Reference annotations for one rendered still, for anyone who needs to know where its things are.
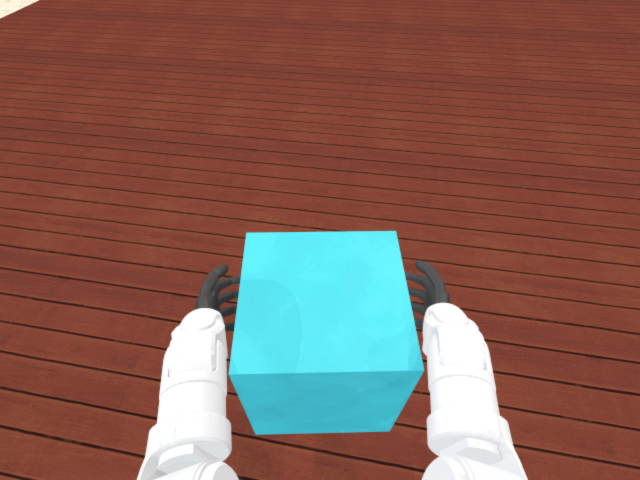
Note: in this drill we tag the robot right forearm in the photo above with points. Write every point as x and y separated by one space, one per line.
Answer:
465 418

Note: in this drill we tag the carton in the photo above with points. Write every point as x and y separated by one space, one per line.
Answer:
324 338

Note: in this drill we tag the right robot hand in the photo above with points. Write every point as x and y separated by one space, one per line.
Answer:
434 286

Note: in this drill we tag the robot left forearm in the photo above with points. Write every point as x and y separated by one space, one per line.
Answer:
191 425

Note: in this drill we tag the robot left upper arm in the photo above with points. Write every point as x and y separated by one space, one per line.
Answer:
206 470

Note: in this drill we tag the left robot hand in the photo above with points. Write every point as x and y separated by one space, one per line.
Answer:
210 289

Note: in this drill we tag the robot right upper arm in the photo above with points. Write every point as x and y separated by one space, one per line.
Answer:
455 467

